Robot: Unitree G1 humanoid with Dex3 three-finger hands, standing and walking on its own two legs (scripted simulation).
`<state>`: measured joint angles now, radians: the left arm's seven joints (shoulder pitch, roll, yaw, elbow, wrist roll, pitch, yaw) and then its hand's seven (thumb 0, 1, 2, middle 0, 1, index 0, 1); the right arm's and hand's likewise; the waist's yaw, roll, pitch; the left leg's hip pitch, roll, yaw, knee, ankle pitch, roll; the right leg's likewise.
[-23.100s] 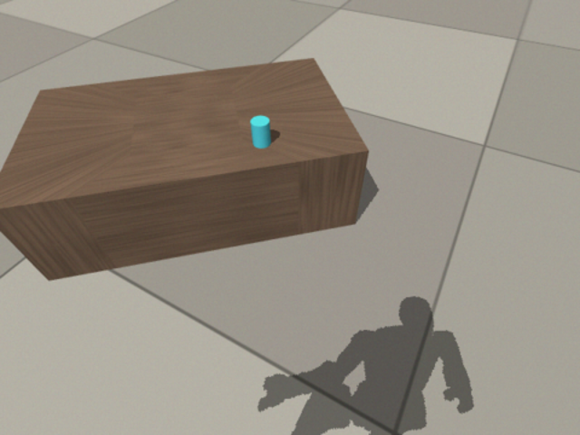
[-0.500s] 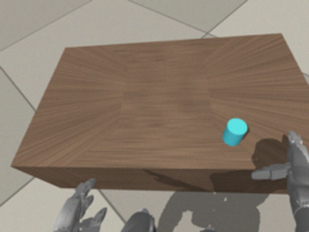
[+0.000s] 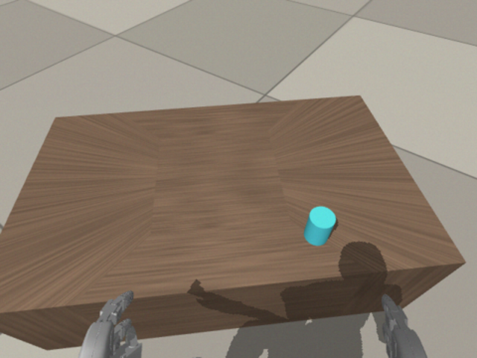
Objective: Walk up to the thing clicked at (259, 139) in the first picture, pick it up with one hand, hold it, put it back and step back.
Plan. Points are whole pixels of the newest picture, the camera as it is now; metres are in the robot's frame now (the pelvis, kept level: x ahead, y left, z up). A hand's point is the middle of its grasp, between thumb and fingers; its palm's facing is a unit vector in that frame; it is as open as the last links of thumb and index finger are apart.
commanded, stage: home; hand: right
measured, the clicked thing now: (319, 226) +0.51 -0.20 -0.26
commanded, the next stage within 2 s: stand in 1.84 s
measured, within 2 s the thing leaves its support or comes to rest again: neither
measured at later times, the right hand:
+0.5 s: hand (376, 353) +0.17 -0.19 -0.06, palm faces +0.12 +0.96 -0.24, open 17.4 cm
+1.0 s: hand (378, 349) +0.17 -0.19 -0.06, palm faces +0.11 +0.97 -0.23, open 17.4 cm
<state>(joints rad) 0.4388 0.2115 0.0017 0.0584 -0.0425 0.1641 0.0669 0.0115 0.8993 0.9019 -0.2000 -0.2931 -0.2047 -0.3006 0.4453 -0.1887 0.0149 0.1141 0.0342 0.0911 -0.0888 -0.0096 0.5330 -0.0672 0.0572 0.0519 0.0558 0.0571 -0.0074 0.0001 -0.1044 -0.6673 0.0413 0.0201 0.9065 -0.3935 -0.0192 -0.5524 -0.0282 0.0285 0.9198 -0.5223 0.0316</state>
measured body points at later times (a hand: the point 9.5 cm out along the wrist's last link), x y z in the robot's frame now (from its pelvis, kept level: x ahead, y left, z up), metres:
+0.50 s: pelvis +0.00 -0.01 +0.00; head +0.03 -0.01 +0.44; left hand +0.16 +0.22 -0.04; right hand +0.16 -0.24 -0.04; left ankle +0.03 +0.13 -0.69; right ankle -0.03 -0.14 -0.69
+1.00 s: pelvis +0.00 -0.02 -0.01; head +0.03 -0.02 +0.44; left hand +0.16 +0.21 -0.04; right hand +0.16 -0.25 -0.04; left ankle +0.03 +0.13 -0.69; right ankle -0.03 -0.14 -0.69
